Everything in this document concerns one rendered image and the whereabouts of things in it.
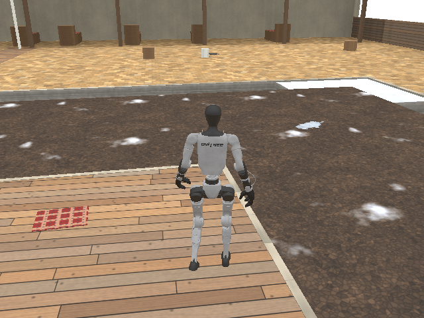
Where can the left robot upper arm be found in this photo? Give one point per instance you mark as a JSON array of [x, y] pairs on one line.
[[188, 149]]

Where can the left robot hand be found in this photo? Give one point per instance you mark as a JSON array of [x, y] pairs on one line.
[[178, 183]]

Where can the left robot thigh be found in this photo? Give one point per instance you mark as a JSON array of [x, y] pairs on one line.
[[196, 195]]

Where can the robot right foot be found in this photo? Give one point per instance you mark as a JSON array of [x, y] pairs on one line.
[[225, 261]]

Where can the right robot forearm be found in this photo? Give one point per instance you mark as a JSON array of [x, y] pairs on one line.
[[245, 178]]

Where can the left robot forearm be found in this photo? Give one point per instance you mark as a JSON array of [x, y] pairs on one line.
[[181, 172]]

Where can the right robot upper arm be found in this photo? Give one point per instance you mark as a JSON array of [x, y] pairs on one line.
[[236, 150]]

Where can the right robot hand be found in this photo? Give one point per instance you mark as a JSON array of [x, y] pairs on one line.
[[250, 197]]

